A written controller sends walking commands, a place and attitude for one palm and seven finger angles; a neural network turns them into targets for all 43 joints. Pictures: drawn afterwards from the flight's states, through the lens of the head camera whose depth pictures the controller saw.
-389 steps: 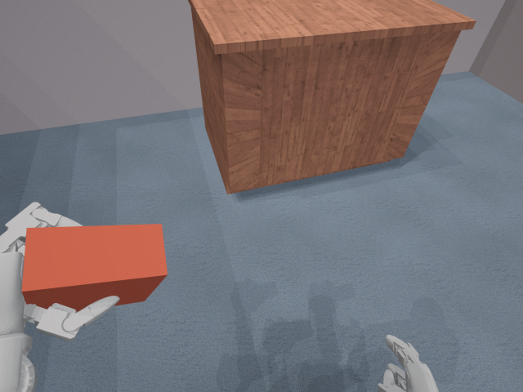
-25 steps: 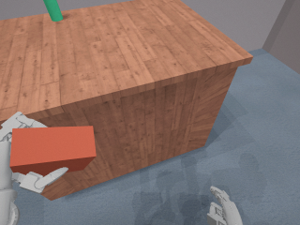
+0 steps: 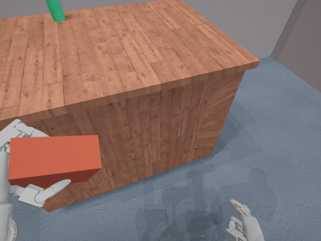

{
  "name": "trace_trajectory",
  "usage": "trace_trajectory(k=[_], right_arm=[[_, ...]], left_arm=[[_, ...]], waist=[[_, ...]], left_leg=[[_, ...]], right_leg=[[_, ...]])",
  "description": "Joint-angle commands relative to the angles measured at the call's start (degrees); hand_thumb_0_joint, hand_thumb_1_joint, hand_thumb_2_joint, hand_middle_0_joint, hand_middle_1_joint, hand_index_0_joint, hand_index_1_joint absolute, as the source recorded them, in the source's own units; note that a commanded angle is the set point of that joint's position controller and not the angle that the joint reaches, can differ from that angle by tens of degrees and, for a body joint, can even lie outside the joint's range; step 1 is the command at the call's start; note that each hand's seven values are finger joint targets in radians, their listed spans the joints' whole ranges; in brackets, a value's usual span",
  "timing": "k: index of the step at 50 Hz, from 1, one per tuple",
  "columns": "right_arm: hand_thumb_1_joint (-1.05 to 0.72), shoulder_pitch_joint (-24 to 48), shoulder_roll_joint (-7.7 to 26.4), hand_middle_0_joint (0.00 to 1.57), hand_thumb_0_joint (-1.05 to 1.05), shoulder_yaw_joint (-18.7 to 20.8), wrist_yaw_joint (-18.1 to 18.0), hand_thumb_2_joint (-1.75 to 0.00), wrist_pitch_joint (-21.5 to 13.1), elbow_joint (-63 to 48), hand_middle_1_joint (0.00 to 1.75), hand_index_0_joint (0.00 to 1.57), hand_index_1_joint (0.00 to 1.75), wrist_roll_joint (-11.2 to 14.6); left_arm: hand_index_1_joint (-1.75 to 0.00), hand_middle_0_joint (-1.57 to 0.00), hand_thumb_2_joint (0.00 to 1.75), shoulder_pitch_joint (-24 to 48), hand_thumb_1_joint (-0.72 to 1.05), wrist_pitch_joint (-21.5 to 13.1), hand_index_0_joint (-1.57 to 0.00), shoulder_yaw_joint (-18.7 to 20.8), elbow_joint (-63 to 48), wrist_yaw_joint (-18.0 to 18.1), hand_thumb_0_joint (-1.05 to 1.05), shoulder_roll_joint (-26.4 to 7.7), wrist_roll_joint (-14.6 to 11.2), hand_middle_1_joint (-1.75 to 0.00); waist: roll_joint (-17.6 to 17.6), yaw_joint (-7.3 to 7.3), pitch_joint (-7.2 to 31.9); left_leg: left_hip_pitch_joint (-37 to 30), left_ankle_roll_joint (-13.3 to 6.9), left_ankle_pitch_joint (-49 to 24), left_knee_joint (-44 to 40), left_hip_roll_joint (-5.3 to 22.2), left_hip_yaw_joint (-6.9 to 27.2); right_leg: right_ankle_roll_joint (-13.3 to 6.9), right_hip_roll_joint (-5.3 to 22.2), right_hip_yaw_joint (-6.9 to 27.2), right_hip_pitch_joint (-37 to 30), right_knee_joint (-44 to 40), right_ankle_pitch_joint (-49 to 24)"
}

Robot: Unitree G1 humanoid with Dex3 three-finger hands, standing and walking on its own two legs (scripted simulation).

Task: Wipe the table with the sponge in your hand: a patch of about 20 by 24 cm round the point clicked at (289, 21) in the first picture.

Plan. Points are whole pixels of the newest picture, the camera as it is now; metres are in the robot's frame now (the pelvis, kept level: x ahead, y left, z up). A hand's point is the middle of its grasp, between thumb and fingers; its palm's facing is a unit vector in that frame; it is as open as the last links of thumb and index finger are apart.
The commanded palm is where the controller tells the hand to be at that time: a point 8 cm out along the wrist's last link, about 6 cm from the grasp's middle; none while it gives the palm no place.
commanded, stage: come to a stop and stand still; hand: left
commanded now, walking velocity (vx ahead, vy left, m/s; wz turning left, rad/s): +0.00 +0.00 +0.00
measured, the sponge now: (69, 162) +0.23 +0.20 +0.14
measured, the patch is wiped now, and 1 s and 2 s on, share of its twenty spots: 0.00 0.00 0.00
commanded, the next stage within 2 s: look again from close up in 0.34 s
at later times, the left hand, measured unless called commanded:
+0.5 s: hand (24, 159) +0.22 +0.26 +0.17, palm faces +0.39 -0.79 -0.48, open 10.4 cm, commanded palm +0.14 +0.28 +0.18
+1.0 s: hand (11, 143) +0.25 +0.31 +0.17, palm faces +0.44 -0.85 -0.29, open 10.4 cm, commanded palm +0.19 +0.33 +0.18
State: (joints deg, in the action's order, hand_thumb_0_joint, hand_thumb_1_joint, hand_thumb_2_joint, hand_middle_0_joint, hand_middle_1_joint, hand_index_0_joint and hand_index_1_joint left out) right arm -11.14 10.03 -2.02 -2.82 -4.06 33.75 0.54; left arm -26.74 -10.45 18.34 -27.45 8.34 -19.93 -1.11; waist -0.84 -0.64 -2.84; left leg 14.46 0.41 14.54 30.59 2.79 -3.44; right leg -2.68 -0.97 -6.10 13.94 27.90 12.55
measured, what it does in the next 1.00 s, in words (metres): shifts its weight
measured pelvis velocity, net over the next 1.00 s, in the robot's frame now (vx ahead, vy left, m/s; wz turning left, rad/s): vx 0.03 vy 0.05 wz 0.00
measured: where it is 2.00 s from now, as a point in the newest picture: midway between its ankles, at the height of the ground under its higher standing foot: outside the picture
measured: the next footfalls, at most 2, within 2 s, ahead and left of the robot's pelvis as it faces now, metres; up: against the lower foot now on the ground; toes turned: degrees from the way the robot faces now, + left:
left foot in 1.38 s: +0.14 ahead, +0.15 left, +0.00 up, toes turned +0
right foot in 1.78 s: +0.27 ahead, +0.05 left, +0.00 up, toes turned -3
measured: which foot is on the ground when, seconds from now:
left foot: down 0.00-1.00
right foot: down 0.00-1.00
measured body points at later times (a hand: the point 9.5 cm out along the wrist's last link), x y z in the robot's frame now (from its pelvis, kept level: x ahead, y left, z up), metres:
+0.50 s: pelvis -0.02 +0.00 +0.00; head +0.00 +0.02 +0.45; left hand +0.19 +0.30 +0.19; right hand +0.14 -0.23 -0.09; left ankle +0.02 +0.12 -0.73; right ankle +0.03 -0.09 -0.74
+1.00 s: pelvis +0.03 +0.05 +0.00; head +0.04 +0.08 +0.45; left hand +0.22 +0.35 +0.18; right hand +0.22 -0.16 -0.06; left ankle +0.02 +0.12 -0.74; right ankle +0.03 -0.09 -0.74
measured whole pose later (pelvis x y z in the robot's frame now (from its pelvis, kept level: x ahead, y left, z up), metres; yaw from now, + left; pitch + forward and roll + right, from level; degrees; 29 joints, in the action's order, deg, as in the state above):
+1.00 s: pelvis +0.03 +0.05 +0.00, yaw +0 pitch +0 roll -2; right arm -11.7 10.4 -2.5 -0.7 -10.1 33.3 -0.5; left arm -20.0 -13.7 19.8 -24.9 6.1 -18.9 -1.6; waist 2.6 -3.0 -1.2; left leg 12.9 -4.4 16.9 30.2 -2.4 -2.1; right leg 0.9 1.5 -3.4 12.2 26.9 14.1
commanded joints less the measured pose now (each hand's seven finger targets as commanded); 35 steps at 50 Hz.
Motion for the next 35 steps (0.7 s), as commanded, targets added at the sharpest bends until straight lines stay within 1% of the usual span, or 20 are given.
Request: trace_trajectory(k=[1,3,5,6,8,11,14,20,21,22,23,24,25,26,28,30,31,32,33,35], right_arm=[[-0.9,3.6,7.5,0.2,0.0,3.5,-0.7,-0.9,-2.3,-8.1,0.3,0.2,0.3,-0.4],[-0.9,4.2,6.6,0.2,0.0,2.9,-1.1,-0.9,-2.0,-7.8,0.3,0.2,0.3,-0.5],[-0.9,4.6,6.9,0.2,0.0,2.9,-1.2,-0.9,-1.8,-8.0,0.3,0.2,0.3,-0.6],[-0.9,5.1,7.2,0.2,0.0,2.9,-1.4,-0.9,-1.8,-8.2,0.3,0.2,0.3,-0.7],[-0.9,4.7,7.3,0.2,0.0,2.6,-1.7,-0.9,-2.0,-8.1,0.3,0.2,0.3,-0.7],[-0.9,4.6,7.9,0.2,0.0,2.8,-1.7,-0.9,-2.5,-8.3,0.3,0.2,0.3,-0.6],[-0.9,3.5,7.9,0.2,0.0,2.9,-1.6,-0.9,-3.0,-7.8,0.3,0.2,0.3,-0.4],[-0.9,3.0,8.0,0.2,0.0,3.2,-1.2,-0.9,-3.6,-7.7,0.3,0.2,0.3,-0.4],[-0.9,3.4,8.2,0.2,0.0,3.4,-1.3,-0.9,-3.7,-7.9,0.3,0.2,0.3,-0.5],[-0.9,-4.0,8.9,0.2,0.0,5.2,-1.2,-0.9,-6.6,-5.8,0.3,0.2,0.3,-2.8],[-0.9,-0.1,3.4,0.2,0.0,3.0,-1.0,-0.9,-6.4,-3.2,0.3,0.2,0.3,-1.6],[-0.9,1.7,5.2,0.2,0.0,3.7,-0.8,-0.9,-7.0,-7.9,0.3,0.2,0.3,-0.2],[-0.9,0.8,7.6,0.2,0.0,4.4,-0.3,-0.9,-7.5,-8.3,0.3,0.2,0.3,0.0],[-0.9,2.0,7.3,0.2,0.0,4.2,0.3,-0.9,-8.2,-8.2,0.3,0.2,0.3,0.3],[-0.9,2.0,8.3,0.2,0.0,3.7,1.4,-0.9,-8.7,-8.0,0.3,0.2,0.3,0.1],[-0.9,3.0,8.2,0.2,0.0,3.4,1.6,-0.9,-9.0,-8.8,0.3,0.2,0.3,0.3],[-0.9,3.9,8.5,0.2,0.0,3.5,1.7,-0.9,-9.2,-9.1,0.3,0.2,0.3,0.5],[-0.9,3.6,8.4,0.2,0.0,3.3,1.6,-0.9,-9.2,-9.4,0.3,0.2,0.3,0.5],[-0.9,3.4,8.6,0.2,0.0,3.4,1.5,-0.9,-9.1,-9.5,0.3,0.2,0.3,0.6],[-0.9,3.2,8.7,0.2,0.0,3.7,1.0,-0.9,-9.2,-9.7,0.3,0.2,0.3,0.2]], left_arm=[[-1.6,-1.2,1.3,4.5,0.1,-3.1,-1.2,7.5,-13.4,1.4,0.0,-10.8,-1.2,-1.6],[-1.6,-1.2,1.3,3.8,0.1,-2.9,-1.2,7.6,-12.5,1.6,0.0,-10.9,-1.3,-1.6],[-1.6,-1.2,1.3,4.3,0.1,-2.7,-1.2,7.2,-13.2,1.6,0.0,-10.8,-1.2,-1.6],[-1.6,-1.2,1.3,6.1,0.1,-2.8,-1.2,7.8,-14.6,1.7,0.0,-11.4,-1.1,-1.6],[-1.6,-1.2,1.3,4.7,0.1,-3.0,-1.2,7.2,-13.0,1.8,0.0,-10.6,-0.9,-1.6],[-1.6,-1.2,1.3,5.8,0.1,-3.3,-1.2,6.4,-12.3,1.7,0.0,-9.7,-0.6,-1.6],[-1.6,-1.2,1.3,4.2,0.1,-3.4,-1.2,5.8,-9.9,1.8,0.0,-8.8,-0.4,-1.6],[-1.6,-1.2,1.3,4.3,0.1,-3.2,-1.2,5.6,-12.0,1.9,0.0,-9.3,-0.5,-1.6],[-1.6,-1.2,1.3,4.9,0.1,-3.3,-1.2,6.6,-13.5,2.0,0.0,-10.4,-0.5,-1.6],[-1.6,-1.2,1.3,62.1,0.1,-8.4,-1.2,39.9,-24.1,0.9,0.0,-56.6,6.9,-1.6],[-1.6,-1.2,1.3,31.0,0.1,-6.5,-1.2,18.1,7.1,-1.7,0.0,-23.2,2.0,-1.6],[-1.6,-1.2,1.3,15.6,0.1,-6.5,-1.2,14.4,3.4,-1.4,0.0,-17.2,-0.5,-1.6],[-1.6,-1.2,1.3,13.4,0.1,-6.6,-1.2,10.4,3.0,-1.8,0.0,-13.0,-1.4,-1.6],[-1.6,-1.2,1.3,11.1,0.1,-7.3,-1.2,6.6,2.4,-2.4,0.0,-8.3,-2.4,-1.6],[-1.6,-1.2,1.3,8.4,0.1,-8.3,-1.2,4.7,-5.9,-2.4,0.0,-9.1,-2.6,-1.6],[-1.6,-1.2,1.3,5.3,0.1,-7.9,-1.2,3.4,-7.9,-2.3,0.0,-8.4,-2.0,-1.6],[-1.6,-1.2,1.3,4.9,0.1,-7.7,-1.2,4.3,-8.6,-2.1,0.0,-9.0,-1.8,-1.6],[-1.6,-1.2,1.3,5.6,0.1,-7.6,-1.2,5.5,-8.9,-1.8,0.0,-10.0,-1.4,-1.6],[-1.6,-1.2,1.3,6.3,0.1,-7.5,-1.2,6.7,-8.6,-1.5,0.0,-10.9,-1.2,-1.6],[-1.6,-1.2,1.3,8.2,0.1,-7.6,-1.2,10.0,-8.6,-1.2,0.0,-13.1,-1.3,-1.6]], waist=[[4.0,0.71,7.2],[5.0,0.69,6.5],[3.7,0.55,5.4],[1.1,0.49,5.5],[-1.9,0.35,4.0],[-4.9,0.19,3.6],[-2.3,0.09,5.2],[-0.3,0.27,7.6],[-1.4,0.26,8.0],[10.0,-1.67,-1.1],[9.2,-0.81,11.6],[5.5,-3.64,6.2],[1.5,-2.38,9.1],[-5.4,-2.1,10.9],[-5.9,-2.18,10.0],[-4.7,-2.38,6.4],[-5.5,-2.35,5.0],[-2.6,-2.21,5.4],[0.0,-2.17,5.3],[1.9,-1.84,6.2]], left_leg=[[0.2,0.1,3.4,0.7,0.9,2.0],[-0.9,-0.4,3.7,0.0,1.0,2.8],[-1.6,-0.8,3.6,-1.7,1.4,3.4],[-1.6,-0.8,3.4,-3.9,1.9,3.7],[0.9,-1.4,4.7,-7.9,3.5,5.5],[5.0,-1.6,6.7,-11.7,4.6,6.8],[5.0,-1.6,2.9,-10.4,4.4,6.1],[2.5,-1.0,0.5,-6.8,2.8,4.4],[2.0,-0.8,0.0,-6.9,2.7,4.3],[5.9,-0.9,-1.5,3.1,0.9,0.3],[0.8,-1.6,-0.3,3.6,-4.4,1.4],[0.7,-1.0,0.0,2.4,-2.9,1.5],[-0.4,-1.3,1.3,-1.2,-2.7,2.4],[-3.5,-1.5,0.7,-4.3,-2.7,2.3],[-2.1,-1.9,1.8,-8.5,-1.1,5.1],[4.3,-3.2,8.6,-13.6,1.5,8.0],[6.3,-3.4,9.6,-15.7,2.7,9.2],[9.0,-3.8,10.5,-17.2,3.9,11.1],[9.2,-3.7,9.3,-16.9,4.1,11.3],[7.5,-3.5,5.3,-15.2,3.6,10.9]], right_leg=[[-0.7,12.4,15.5,0.7,-11.3,3.1],[-0.5,12.3,15.1,2.4,-12.7,8.6],[0.0,11.3,14.3,4.0,-13.2,12.4],[0.5,10.1,12.7,3.5,-12.3,12.6],[1.5,7.5,10.7,1.8,-10.6,12.1],[2.4,5.2,8.4,-2.5,-8.0,8.5],[2.6,5.1,8.4,-5.1,-6.9,1.8],[1.8,7.0,10.2,-4.7,-8.6,0.8],[1.8,7.0,10.1,-4.5,-8.6,0.7],[7.4,8.1,14.3,5.2,-16.6,-7.2],[0.7,12.0,13.9,-0.6,-11.7,-3.7],[2.4,11.5,18.1,-0.5,-15.9,-1.1],[0.4,12.6,17.1,-4.0,-14.4,3.3],[-0.4,11.3,15.3,-3.6,-11.9,4.9],[0.6,8.2,12.1,-3.6,-9.9,10.7],[1.9,5.2,9.5,-5.1,-6.8,12.2],[2.0,3.9,7.9,-6.2,-4.6,9.5],[2.3,3.4,6.6,-8.7,-2.2,6.9],[2.4,2.9,6.4,-9.0,-1.7,4.8],[2.3,3.3,6.5,-9.1,-2.7,1.8]])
